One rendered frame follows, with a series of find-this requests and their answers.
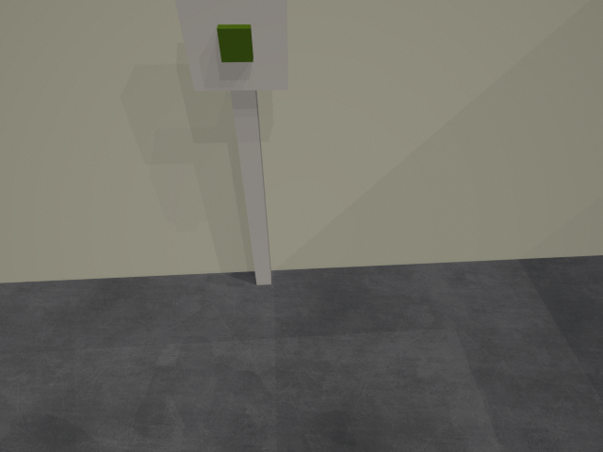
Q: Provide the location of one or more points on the panel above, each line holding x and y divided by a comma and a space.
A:
199, 20

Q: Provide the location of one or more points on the button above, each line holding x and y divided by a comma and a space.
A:
235, 42

